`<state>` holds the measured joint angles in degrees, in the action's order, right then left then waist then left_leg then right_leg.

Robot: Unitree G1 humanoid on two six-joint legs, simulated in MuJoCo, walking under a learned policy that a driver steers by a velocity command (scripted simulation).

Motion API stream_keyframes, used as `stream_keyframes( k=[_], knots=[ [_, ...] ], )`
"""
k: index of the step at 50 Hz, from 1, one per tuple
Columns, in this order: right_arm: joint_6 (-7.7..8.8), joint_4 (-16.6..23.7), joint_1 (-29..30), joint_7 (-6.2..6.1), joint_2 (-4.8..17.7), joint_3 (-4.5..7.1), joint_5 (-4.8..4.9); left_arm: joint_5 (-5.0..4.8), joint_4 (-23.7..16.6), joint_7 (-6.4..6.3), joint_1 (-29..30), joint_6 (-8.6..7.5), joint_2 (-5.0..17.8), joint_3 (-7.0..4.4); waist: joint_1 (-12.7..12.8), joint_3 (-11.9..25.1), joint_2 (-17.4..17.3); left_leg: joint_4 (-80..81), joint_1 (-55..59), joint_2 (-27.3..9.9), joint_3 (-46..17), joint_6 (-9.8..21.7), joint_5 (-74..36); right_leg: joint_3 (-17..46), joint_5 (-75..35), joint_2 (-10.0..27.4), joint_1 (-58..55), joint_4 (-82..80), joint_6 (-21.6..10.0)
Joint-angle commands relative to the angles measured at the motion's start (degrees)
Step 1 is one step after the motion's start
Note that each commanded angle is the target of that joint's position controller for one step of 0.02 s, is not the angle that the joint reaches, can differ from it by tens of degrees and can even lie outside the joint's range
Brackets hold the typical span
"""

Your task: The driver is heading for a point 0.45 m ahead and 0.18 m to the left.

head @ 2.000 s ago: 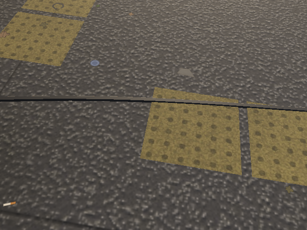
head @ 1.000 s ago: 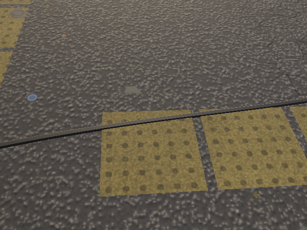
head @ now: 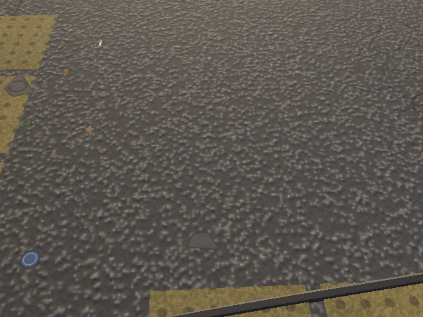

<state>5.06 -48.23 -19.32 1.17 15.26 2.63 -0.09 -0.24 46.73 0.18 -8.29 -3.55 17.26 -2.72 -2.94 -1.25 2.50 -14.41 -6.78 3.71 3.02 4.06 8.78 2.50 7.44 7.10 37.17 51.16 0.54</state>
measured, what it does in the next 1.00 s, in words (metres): walks ahead, turning left: right foot, then left foot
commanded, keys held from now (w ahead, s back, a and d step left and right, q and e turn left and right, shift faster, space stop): w+q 0.64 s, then no key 0.36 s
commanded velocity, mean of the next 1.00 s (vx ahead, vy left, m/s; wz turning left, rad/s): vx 0.41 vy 0.00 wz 0.35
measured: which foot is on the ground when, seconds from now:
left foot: down 0.00-0.24, up 0.26-0.74, down 0.76-1.00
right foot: up 0.00-0.22, down 0.24-0.74, up 0.76-1.00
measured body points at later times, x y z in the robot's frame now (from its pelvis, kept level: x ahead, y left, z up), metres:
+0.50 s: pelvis +0.27 -0.05 +0.00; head +0.29 -0.05 +0.45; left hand +0.26 +0.23 -0.13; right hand +0.46 -0.30 -0.11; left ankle +0.31 +0.12 -0.67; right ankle +0.27 -0.16 -0.75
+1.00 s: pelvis +0.46 +0.06 -0.01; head +0.49 +0.10 +0.44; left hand +0.46 +0.37 -0.14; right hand +0.69 -0.13 -0.11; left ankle +0.48 +0.15 -0.75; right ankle +0.56 -0.09 -0.69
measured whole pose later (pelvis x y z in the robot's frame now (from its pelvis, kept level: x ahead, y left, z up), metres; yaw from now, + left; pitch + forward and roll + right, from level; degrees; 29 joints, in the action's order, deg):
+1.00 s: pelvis +0.46 +0.06 -0.01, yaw +23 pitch +1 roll +0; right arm 2.1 -43.0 -9.5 0.9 14.3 2.8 -1.3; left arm 0.0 50.7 -1.9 -7.1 -1.2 17.7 -3.5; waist -0.1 -4.1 2.1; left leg -22.9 -17.7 3.5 1.7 4.8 6.6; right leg 1.7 20.0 5.7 30.9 55.0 3.8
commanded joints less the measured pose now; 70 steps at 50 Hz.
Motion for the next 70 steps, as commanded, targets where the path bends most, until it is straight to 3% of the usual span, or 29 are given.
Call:
stream_keyframes(
  k=[1, 7, 9, 11, 12, 13, 14, 15, 17, 18, 23, 28, 33, 35, 37, 38, 39, 40, 41, 42, 44, 46, 49, 56, 58, 59, 60, 62, 70],
  knots=[
    [0.69, 3.08, 1.84, -0.81, 9.55, 2.22, 0.5, 0.19, -3.67, 0.29, 3.44, -0.78, 1.92, -0.16, 0.72, -1.26, -5.44, 8.17, -1.96, -13.86, -8.28, 8.23, -10.09, -0.38, -9.99, -0.24, -1.1, -10.3, 0.73],
    [-0.95, 0.14, -3.37, -1.64, 10.92, 2.9, 1.52, -0.46, -6.69, 1.76, 12.1, -2.33, 3.05, -0.26, -0.97, -2.74, -6.09, 3.17, 4.05, -16.47, -11.92, 7.2, -8.15, 0.39, -10.58, -3.4, -3.89, -22.31, 0.21],
    [-1.47, -0.01, -2.85, -2.02, 11.43, 3.28, 1.5, -0.49, -6.25, 1.97, 10.16, -2.86, 4.73, -0.85, 0.77, -1.65, -7.27, 0.12, 5.8, -17.6, -14.07, 6.16, -9.82, 0.52, -6.86, -4.06, -7.83, -23.94, -0.82],
    [-1.93, 0.27, -1.77, -2.1, 10.45, 2.93, 1.24, -0.37, -3.45, 1.49, 0.51, -3.28, 7.64, -2.5, 5.93, 3.85, -7.25, -10.36, 3.87, -14.31, -12.54, 4.0, -18.27, -1.46, -4.36, -5.54, -22.39, -26.34, -3.18],
    [-1.91, 1.48, -1.46, -2.01, 7.33, 1.72, 0.42, 0.52, -1.69, 0.95, -9.02, -3.39, 10.88, -3.67, 9.92, 12.13, -4.31, -24.86, -4.13, -10.74, -10.12, 1.99, -12.02, 4.18, -4.58, 1.03, -38.23, -23.38, -6.33],
    [-1.04, 3.24, -7.98, -1.87, 1.35, 0.03, 0.61, 1.06, -0.58, 0.58, -14.6, -2.61, 16.31, -5.18, 8.17, 20.62, 9.98, -46.06, -26.26, -1.82, -4.25, -2.56, 11.13, 26.78, 4.34, 15.27, -59.73, -25.93, -14.17],
    [-0.35, 2.76, -7.59, -1.87, 4.46, 0.61, 1.87, 0.5, -0.6, 0.74, -14.78, -2.35, 11.57, -3.92, 9.07, 21.85, 12.72, -55.76, -33.81, -2.32, -10.2, -2.82, 25.26, 37.96, 13.32, 17.18, -59.26, -32.58, -15.91],
    [-0.21, 3.71, -3.36, -1.88, 9.22, 2.02, 2.95, 0.16, -1.12, 0.66, -11.03, -2.34, 7.82, -2.79, 8.98, 13.15, 8.05, -58.94, -37.56, -5.32, -11.14, -2.33, 21.38, 29.85, 15.73, 15.28, -52.4, -33.93, -13.23],
    [-0.71, 4.74, 1.18, -2.15, 8.62, 2.38, 2.2, 0.35, -1.28, 0.63, -4.49, -2.34, 4.1, -1.75, 6.31, 4.76, 3.56, -55.64, -35.2, -9.46, -9.26, -2.48, 13.05, 17.42, 8.13, 11.09, -38.99, -37.16, -10.84],
    [-1.41, 4.73, 0.87, -2.08, 7.84, 2.71, 1.9, 0.76, -1.18, 0.6, -2.55, -2.6, 2.92, -1.42, 4.61, 2.98, 4.7, -53.5, -32.39, -11.07, -9.66, -2.55, 10.43, 12.9, 4.85, 9.49, -34.49, -38.99, -10.11],
    [-3.82, 7.18, 2.89, -1.69, 4.4, 2.35, 1.52, 0.94, 0.67, 0.11, -1.32, -3.58, 5.37, -2.6, 2.68, -0.54, 1.76, -46.48, -32.2, -12.6, -9.08, -4.04, 2.67, 1.12, -5.72, 9.0, -29.13, -44.21, -11.59],
    [-3.17, 9.96, 11.03, 0.14, 3.02, 1.57, 1.41, 0.63, 1.65, -0.64, -3.12, -2.71, 7.69, -3.23, 5.44, -2.44, 0.03, -30.55, -30.66, -11.44, -4.78, -3.6, -9.68, -8.49, -9.52, 7.37, -31.68, -44.71, -10.18],
    [-3.34, 13.84, 17.81, 1.66, 3.53, 1.48, 1.13, -0.76, 3.23, -0.76, -6.72, -0.69, 9.9, -4.01, 6.83, -4.94, -0.48, -22.2, -31.0, -9.44, -1.4, -1.16, -5.47, -12.04, -18.37, 9.78, -39.91, -40.19, -8.5],
    [-3.3, 14.06, 14.68, 1.86, 5.39, 2.5, 0.3, -1.43, 3.3, -1.09, -6.14, 0.3, 11.47, -4.38, 3.94, -1.58, 1.68, -20.82, -23.76, -5.26, 1.52, 0.63, -0.36, -13.07, -40.07, 9.54, -41.5, -31.22, -7.22],
    [-3.16, 10.18, 0.55, 1.1, 10.19, 5.21, 0.13, -1.6, 3.2, -1.3, -5.43, 0.74, 10.38, -3.79, -3.92, 6.83, 0.04, -13.61, -2.62, -1.06, 1.83, 3.67, -11.35, -15.13, -41.31, 5.28, -35.6, -11.45, -3.52],
    [-3.65, 9.27, -4.27, -0.42, 15.3, 6.25, -0.14, 1.11, 1.73, -0.98, -7.55, 0.24, 5.96, -2.22, -3.81, 13.23, -10.72, -16.81, 14.72, -12.11, -11.75, 7.06, -34.61, -15.37, -9.04, 1.1, -20.41, 6.78, -0.16],
    [-3.43, 11.84, -0.01, -0.71, 17.96, 5.29, -1.54, 1.89, 1.31, -0.12, -13.83, -0.76, 1.41, -0.37, 2.45, 22.64, -19.64, -15.56, 26.35, -26.87, -36.07, 18.27, -52.34, -6.77, 33.68, -7.7, -5.64, 24.58, 2.87],
    [-3.35, 12.48, -0.9, 0.09, 13.99, 4.28, -0.94, -0.27, 3.29, 0.31, -12.12, -1.14, 7.39, -1.59, -1.71, 29.06, -9.56, -13.0, 25.5, -27.52, -34.68, 20.3, -51.75, 1.99, 32.53, -6.02, -6.09, 28.56, 2.99],
    [-3.14, 11.2, 1.37, 0.5, 11.87, 3.81, -0.44, -2.25, 2.0, 0.38, -7.55, -1.05, 7.98, -1.93, -1.21, 20.49, -8.28, -11.28, 19.36, -24.61, -26.7, 18.24, -44.95, 0.36, 28.49, -3.84, -1.22, 27.25, 2.51],
    [-2.84, 10.75, 4.84, 0.5, 9.53, 3.25, 0.48, -1.67, 2.06, -0.27, -4.99, -0.79, 7.04, -1.74, 0.14, 13.17, -4.4, -9.58, 11.34, -20.63, -21.11, 14.35, -36.96, -0.26, 24.23, -1.36, -0.11, 22.48, 2.11],
    [-2.81, 11.01, 10.22, 0.18, 7.32, 2.39, -0.31, -0.72, 3.18, -1.35, -5.36, 1.01, 6.56, -1.99, 3.58, 7.95, -5.54, -5.15, -2.72, -16.97, -14.95, 11.38, -33.07, -0.2, 18.56, 0.11, -7.65, 17.0, 2.42],
    [-2.11, 10.49, 11.79, 0.05, 7.29, 2.34, -1.38, -0.04, 4.09, -1.97, -8.14, 2.19, 4.9, -1.9, 5.68, 8.66, -5.98, -3.35, -7.8, -16.18, -11.75, 11.67, -35.72, -0.61, 14.73, -0.71, -13.14, 12.93, 3.09],
    [-1.8, 8.89, 13.19, -0.68, 6.75, 2.1, -1.32, 0.57, 3.87, -2.56, -6.54, 2.67, 3.36, -1.45, 5.94, 9.05, -6.88, -2.59, -8.16, -15.17, -9.05, 10.95, -33.2, -0.08, 9.98, -0.72, -15.03, 1.53, 3.54],
    [-3.35, 4.73, 13.28, -1.28, 5.23, 1.0, -0.91, 0.58, 3.47, -1.99, -1.48, 3.36, 3.86, -1.48, 4.38, 5.33, -8.26, -1.94, -9.48, -14.07, -11.24, 7.83, -4.08, -1.06, 3.77, -2.52, -22.9, -18.31, 1.95],
    [-3.38, 3.13, 10.93, -1.17, 3.03, 0.09, -0.69, 1.83, 3.88, -1.77, -2.1, 2.8, 4.75, -1.4, 4.79, 4.28, -5.15, -5.05, -11.05, -10.35, -10.4, 2.97, 2.73, 1.14, -8.08, -0.74, -29.28, -27.82, 0.26],
    [-3.18, 2.58, 7.7, -1.09, 2.88, 0.09, -1.58, 1.73, 3.44, -1.99, -1.46, 2.66, 8.18, -1.9, 1.79, 4.2, 0.36, -8.45, -12.26, -6.61, -8.23, 0.52, 6.97, 4.45, -16.12, 3.11, -31.05, -27.36, -1.43],
    [-3.29, 1.95, 4.86, -1.2, 2.28, 0.16, -1.34, 0.86, 4.34, -1.98, 0.85, 2.86, 8.76, -2.16, -1.14, 4.23, 6.82, -7.58, -10.07, -3.75, -5.26, -1.08, 8.41, 4.57, -7.37, 3.19, -27.05, -27.12, -3.85],
    [-4.18, 1.99, 10.59, -1.8, 4.72, 0.6, -0.95, 0.84, 4.77, -1.35, 1.73, 2.66, 3.86, -1.2, 2.13, 2.31, 3.66, -8.73, -5.38, -4.19, -4.77, -1.61, 4.57, 2.86, 2.79, 0.05, -21.31, -29.29, -1.93],
    [-4.86, -1.64, 10.99, -2.2, 4.19, 0.84, -0.35, 0.37, 8.7, -1.84, 0.71, 2.12, 3.97, -0.86, 3.41, 4.06, -0.77, -9.08, -3.4, -5.53, -5.55, -1.3, -7.43, 0.24, -9.09, -2.14, -27.65, -26.24, -1.1]
  ],
)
